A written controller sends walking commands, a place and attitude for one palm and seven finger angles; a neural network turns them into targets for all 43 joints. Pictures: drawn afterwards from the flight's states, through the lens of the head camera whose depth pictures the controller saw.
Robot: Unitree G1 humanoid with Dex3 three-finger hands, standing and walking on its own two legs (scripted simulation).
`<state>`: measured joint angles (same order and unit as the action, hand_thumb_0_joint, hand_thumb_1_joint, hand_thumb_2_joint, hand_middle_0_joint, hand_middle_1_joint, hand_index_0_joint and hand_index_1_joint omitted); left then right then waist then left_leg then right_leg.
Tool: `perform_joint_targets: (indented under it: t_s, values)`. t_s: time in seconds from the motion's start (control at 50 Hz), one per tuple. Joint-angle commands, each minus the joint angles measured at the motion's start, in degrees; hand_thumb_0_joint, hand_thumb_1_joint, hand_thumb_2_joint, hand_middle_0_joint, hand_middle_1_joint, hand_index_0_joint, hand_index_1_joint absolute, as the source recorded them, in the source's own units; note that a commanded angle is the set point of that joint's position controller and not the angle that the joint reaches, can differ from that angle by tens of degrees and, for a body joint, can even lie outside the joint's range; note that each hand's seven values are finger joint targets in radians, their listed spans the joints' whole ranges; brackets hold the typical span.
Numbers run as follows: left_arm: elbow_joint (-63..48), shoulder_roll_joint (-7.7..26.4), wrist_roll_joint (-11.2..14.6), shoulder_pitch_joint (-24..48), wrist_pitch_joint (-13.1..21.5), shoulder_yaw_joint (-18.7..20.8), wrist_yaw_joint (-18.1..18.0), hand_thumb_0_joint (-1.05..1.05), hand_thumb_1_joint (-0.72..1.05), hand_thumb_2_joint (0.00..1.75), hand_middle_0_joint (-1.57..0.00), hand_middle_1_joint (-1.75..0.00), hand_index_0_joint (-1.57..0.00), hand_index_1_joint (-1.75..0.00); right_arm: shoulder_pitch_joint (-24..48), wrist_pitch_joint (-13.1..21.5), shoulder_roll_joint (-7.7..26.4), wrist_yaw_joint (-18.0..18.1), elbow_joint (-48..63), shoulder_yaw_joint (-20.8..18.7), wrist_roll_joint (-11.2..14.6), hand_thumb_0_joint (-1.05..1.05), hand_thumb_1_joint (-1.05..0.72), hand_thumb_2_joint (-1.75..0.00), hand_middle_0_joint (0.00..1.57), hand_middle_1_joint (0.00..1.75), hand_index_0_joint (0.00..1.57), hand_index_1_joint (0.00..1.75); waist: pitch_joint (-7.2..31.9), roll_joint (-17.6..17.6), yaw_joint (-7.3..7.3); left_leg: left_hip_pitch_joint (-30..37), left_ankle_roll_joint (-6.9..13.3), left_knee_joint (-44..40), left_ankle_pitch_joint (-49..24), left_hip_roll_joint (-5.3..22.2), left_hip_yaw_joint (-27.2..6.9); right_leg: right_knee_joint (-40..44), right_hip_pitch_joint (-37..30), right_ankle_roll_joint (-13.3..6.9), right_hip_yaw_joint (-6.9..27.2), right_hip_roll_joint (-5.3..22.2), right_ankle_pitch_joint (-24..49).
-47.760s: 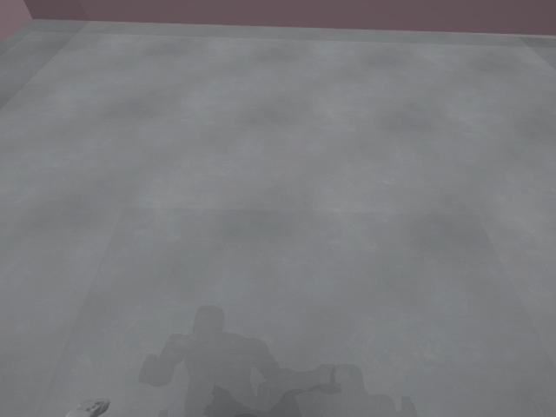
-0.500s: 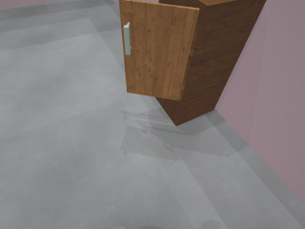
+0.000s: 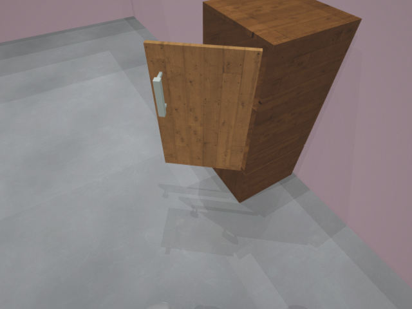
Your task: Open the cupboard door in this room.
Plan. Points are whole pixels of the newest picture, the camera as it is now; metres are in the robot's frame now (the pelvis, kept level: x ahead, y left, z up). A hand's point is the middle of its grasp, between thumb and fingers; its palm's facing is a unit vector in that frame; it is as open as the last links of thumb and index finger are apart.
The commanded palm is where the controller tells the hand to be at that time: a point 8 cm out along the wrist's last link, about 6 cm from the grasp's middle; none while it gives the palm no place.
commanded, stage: take the last steps up to it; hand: left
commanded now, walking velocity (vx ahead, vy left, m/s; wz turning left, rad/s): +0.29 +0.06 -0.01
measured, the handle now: (161, 94) +0.79 +0.20 -0.05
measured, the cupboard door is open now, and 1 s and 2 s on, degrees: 52 52 52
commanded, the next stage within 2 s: come to a stop and stand still in 0.32 s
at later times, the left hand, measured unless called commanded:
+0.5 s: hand (124, 262) +0.25 +0.22 -0.18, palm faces +0.01 -0.98 -0.19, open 7.4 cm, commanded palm none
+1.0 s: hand (119, 246) +0.29 +0.25 -0.18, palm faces -0.02 -0.96 -0.27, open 7.4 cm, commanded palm none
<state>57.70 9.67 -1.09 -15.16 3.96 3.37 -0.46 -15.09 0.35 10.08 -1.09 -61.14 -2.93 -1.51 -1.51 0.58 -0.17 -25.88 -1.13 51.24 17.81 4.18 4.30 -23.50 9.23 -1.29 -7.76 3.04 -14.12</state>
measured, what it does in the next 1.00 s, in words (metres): walks ahead: left foot, then right foot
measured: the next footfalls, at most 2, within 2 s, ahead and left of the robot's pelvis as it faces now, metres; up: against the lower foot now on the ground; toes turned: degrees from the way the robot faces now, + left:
left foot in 0.16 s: +0.25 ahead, +0.17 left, +0.00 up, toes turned -1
right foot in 0.44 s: +0.25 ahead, -0.07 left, +0.00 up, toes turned -4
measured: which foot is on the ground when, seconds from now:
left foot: up 0.00-0.14, down 0.16-1.00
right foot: down 0.00-0.16, up 0.18-0.42, down 0.44-1.00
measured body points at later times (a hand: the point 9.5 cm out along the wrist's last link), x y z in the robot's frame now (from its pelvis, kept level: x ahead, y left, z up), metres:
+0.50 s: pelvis +0.18 +0.04 -0.02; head +0.19 +0.04 +0.43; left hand +0.25 +0.27 -0.16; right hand +0.18 -0.19 -0.18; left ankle +0.16 +0.16 -0.74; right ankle +0.21 -0.06 -0.75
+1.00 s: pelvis +0.22 +0.04 -0.01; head +0.25 +0.05 +0.43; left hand +0.30 +0.30 -0.16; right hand +0.28 -0.21 -0.16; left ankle +0.19 +0.16 -0.72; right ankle +0.21 -0.07 -0.75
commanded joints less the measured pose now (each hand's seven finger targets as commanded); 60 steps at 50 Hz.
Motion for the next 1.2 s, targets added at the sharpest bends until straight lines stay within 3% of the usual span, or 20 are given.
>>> perform_joint_targets:
  t_s: [0.0,0.08,0.1,0.12,0.14,0.22,0.38,0.44,0.5,0.54,0.62,0.68,0.74,0.78,0.86,0.92,0.98,1.02,1.1,1.18]
  values:
    - [1.1,9.0,-0.1,-5.5,0.7,1.7,0.5,0.00,0.90,0.90,-0.20,-0.30,-0.20,-0.30,3.6,1.9,0.8,-0.9,5.3,-0.1,0.2,0.00,-0.90,-0.90,0.20,0.30,0.20,0.30,-0.3,6.4,2.37,-1.8,-0.7,-13.0,-3.9,-0.3,2.0,11.0,-4.0,-7.0,8.7,13.4,9.4]
    - [2.0,9.2,0.2,-4.0,-0.2,1.8,0.6,0.00,0.90,0.90,-0.20,-0.30,-0.20,-0.30,-1.1,3.0,3.4,-0.5,4.1,-0.4,0.0,0.00,-0.90,-0.90,0.20,0.30,0.20,0.30,0.0,4.0,-0.94,14.7,0.4,-24.7,-8.5,-2.9,4.3,2.5,3.6,-3.9,5.3,9.9,5.1]
    - [1.4,7.8,0.2,-3.9,-0.5,1.4,0.8,0.00,0.90,0.90,-0.20,-0.30,-0.20,-0.30,-7.1,3.4,6.8,0.1,2.5,-1.3,-0.2,0.00,-0.90,-0.90,0.20,0.30,0.20,0.30,2.7,-2.8,-3.69,24.4,2.0,-26.0,-6.5,0.3,-0.1,-7.8,9.7,-2.4,3.1,7.4,3.5]
    - [0.1,4.7,0.3,-4.7,-0.8,0.9,1.1,0.00,0.90,0.90,-0.20,-0.30,-0.20,-0.30,-13.3,3.5,12.9,1.0,1.4,-2.8,-0.9,0.00,-0.90,-0.90,0.20,0.30,0.20,0.30,5.9,-15.3,-5.45,32.6,7.3,-29.7,-4.3,13.3,-17.6,-23.6,21.0,0.4,-1.4,0.4,-10.5]
    - [-2.5,4.1,0.3,-1.2,-0.6,0.2,1.0,0.00,0.90,0.90,-0.20,-0.30,-0.20,-0.30,-18.0,2.8,15.1,2.0,1.2,-2.8,-1.0,0.00,-0.90,-0.90,0.20,0.30,0.20,0.30,6.4,-15.7,-7.32,32.6,12.5,-35.9,-4.0,20.2,-28.0,-37.5,26.5,0.5,1.4,-2.4,-20.5]
    - [-1.5,3.8,-0.2,0.4,-1.5,0.3,1.4,0.00,0.90,0.90,-0.20,-0.30,-0.20,-0.30,-4.2,3.3,7.7,2.5,4.3,-0.5,-0.5,0.00,-0.90,-0.90,0.20,0.30,0.20,0.30,-0.2,-11.4,-1.14,13.5,11.0,-39.5,-0.1,16.1,-16.4,-42.5,24.8,0.1,7.4,4.7,-10.5]
    - [1.0,3.0,-0.4,-5.8,-2.3,0.0,1.3,0.00,0.90,0.90,-0.20,-0.30,-0.20,-0.30,0.2,2.1,7.3,2.0,3.2,-0.2,0.0,0.00,-0.90,-0.90,0.20,0.30,0.20,0.30,1.2,-2.8,3.39,3.8,7.0,-32.0,5.2,7.4,-3.6,-8.2,-2.0,1.0,1.6,-0.5,-1.4]
    - [0.9,11.5,0.0,-6.4,-2.0,0.9,0.4,0.00,0.90,0.90,-0.20,-0.30,-0.20,-0.30,-1.2,1.4,3.0,1.4,4.3,0.9,0.5,0.00,-0.90,-0.90,0.20,0.30,0.20,0.30,-1.4,11.4,2.81,-0.3,0.7,-14.7,11.4,-3.3,3.4,10.8,-1.6,-7.8,24.9,17.9,-2.2]
    - [0.7,7.9,0.5,2.3,-1.3,-0.5,-0.8,0.00,0.90,0.90,-0.20,-0.30,-0.20,-0.30,-4.2,0.2,2.5,2.5,0.5,1.4,0.8,0.00,-0.90,-0.90,0.20,0.30,0.20,0.30,-0.4,13.2,-1.15,9.2,-0.1,-17.2,5.0,-0.7,-2.5,4.4,3.2,-8.0,15.5,13.8,30.2]
    - [0.8,7.5,1.0,2.4,-1.9,-0.5,-1.4,0.00,0.90,0.90,-0.20,-0.30,-0.20,-0.30,-6.8,0.4,3.0,2.9,-1.7,1.4,1.2,0.00,-0.90,-0.90,0.20,0.30,0.20,0.30,4.8,3.0,-1.02,14.1,0.0,-26.3,-22.4,1.2,-2.4,-5.8,-2.6,-3.7,9.0,9.1,45.9]
    - [-0.9,8.7,0.9,2.3,-3.7,0.5,-1.8,0.00,0.90,0.90,-0.20,-0.30,-0.20,-0.30,-5.7,-0.8,7.3,4.1,0.7,-0.5,0.9,0.00,-0.90,-0.90,0.20,0.30,0.20,0.30,6.4,-7.9,0.06,20.5,2.4,-21.7,-56.2,6.3,-2.9,-14.2,2.2,-0.4,5.1,4.4,34.1]
    - [-3.7,6.5,0.8,5.8,-5.5,0.6,-1.3,0.00,0.90,0.90,-0.20,-0.30,-0.20,-0.30,-4.6,-1.4,9.9,4.2,2.1,-1.4,0.2,0.00,-0.90,-0.90,0.20,0.30,0.20,0.30,2.5,-10.9,-0.56,22.4,9.0,-26.0,-62.1,12.8,-9.7,-19.0,10.6,0.7,4.4,-1.8,-10.6]
    - [-4.6,5.3,0.6,5.2,-5.4,0.8,-0.9,0.00,0.90,0.90,-0.20,-0.30,-0.20,-0.30,-2.5,-1.5,10.3,4.4,3.6,-1.8,-0.3,0.00,-0.90,-0.90,0.20,0.30,0.20,0.30,2.4,-8.1,0.34,24.4,8.6,-23.0,-61.6,11.3,-8.9,-12.5,10.1,0.2,4.6,-2.8,-6.1]
    - [-4.0,7.6,0.4,1.7,-5.0,1.4,-1.0,0.00,0.90,0.90,-0.20,-0.30,-0.20,-0.30,-1.7,-1.7,9.9,4.2,4.4,-2.3,0.3,0.00,-0.90,-0.90,0.20,0.30,0.20,0.30,6.6,-7.8,1.22,20.8,4.9,-18.1,-49.8,7.3,-5.1,-7.1,0.7,0.0,6.3,-0.3,19.1]
    - [-2.4,12.0,-0.1,-0.6,-4.3,1.5,-1.9,0.00,0.90,0.90,-0.20,-0.30,-0.20,-0.30,1.5,-3.1,4.4,3.7,6.6,-1.6,1.2,0.00,-0.90,-0.90,0.20,0.30,0.20,0.30,5.6,13.9,3.11,2.9,-0.4,4.3,19.1,-4.5,-4.1,-0.6,-6.4,-12.6,22.2,18.6,57.5]
    - [-5.9,16.9,-1.3,-3.7,-4.5,0.1,-3.6,0.00,0.90,0.90,-0.20,-0.30,-0.20,-0.30,5.1,-1.6,8.3,2.6,12.2,-1.2,0.7,0.00,-0.90,-0.90,0.20,0.30,0.20,0.30,9.2,10.0,1.17,-2.4,0.6,-1.9,12.1,-4.4,-7.5,-8.4,-17.1,-9.4,23.7,15.4,55.3]
    - [-12.8,12.6,0.1,3.6,-6.0,-0.2,-3.3,0.00,0.90,0.90,-0.20,-0.30,-0.20,-0.30,2.7,-0.5,6.4,2.4,12.6,-1.6,0.8,0.00,-0.90,-0.90,0.20,0.30,0.20,0.30,10.1,-1.0,-1.33,15.5,1.6,-24.0,-13.8,-4.1,-3.8,-15.5,1.4,-2.1,13.2,6.4,24.4]
    - [-13.6,8.9,-0.1,0.1,-6.7,-0.9,-2.5,0.00,0.90,0.90,-0.20,-0.30,-0.20,-0.30,3.3,-0.6,12.0,2.4,15.5,-2.0,-0.1,0.00,-0.90,-0.90,0.20,0.30,0.20,0.30,4.4,-10.3,-0.26,13.0,8.5,-26.9,-21.2,10.6,-16.8,-18.0,11.7,1.1,6.0,-1.6,-10.0]
    - [-12.6,8.4,-0.5,-4.4,-5.5,-0.9,-1.6,0.00,0.90,0.90,-0.20,-0.30,-0.20,-0.30,6.8,-0.6,10.1,2.8,17.1,-1.5,0.1,0.00,-0.90,-0.90,0.20,0.30,0.20,0.30,0.0,-7.4,1.49,5.6,6.2,-19.9,-19.0,3.9,-10.3,-12.2,8.2,0.0,7.8,-1.7,2.7]
    - [-13.3,12.2,-0.2,-1.1,-4.2,-0.6,-1.8,0.00,0.90,0.90,-0.20,-0.30,-0.20,-0.30,3.2,-1.0,6.2,2.3,16.5,-0.6,0.5,0.00,-0.90,-0.90,0.20,0.30,0.20,0.30,2.2,5.1,-1.66,8.5,2.6,-13.3,-0.6,-3.7,-4.0,-1.5,11.1,-4.0,20.0,7.4,2.6]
